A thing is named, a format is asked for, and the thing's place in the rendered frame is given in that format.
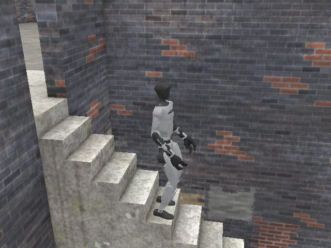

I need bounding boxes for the stairs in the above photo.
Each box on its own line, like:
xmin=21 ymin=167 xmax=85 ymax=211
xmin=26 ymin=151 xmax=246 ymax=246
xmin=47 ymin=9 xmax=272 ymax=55
xmin=34 ymin=99 xmax=244 ymax=248

